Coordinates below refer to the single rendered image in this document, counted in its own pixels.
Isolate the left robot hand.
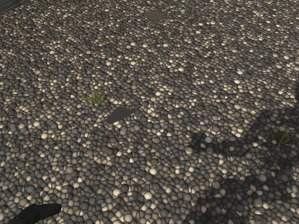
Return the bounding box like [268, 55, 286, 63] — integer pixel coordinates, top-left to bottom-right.
[5, 203, 62, 224]

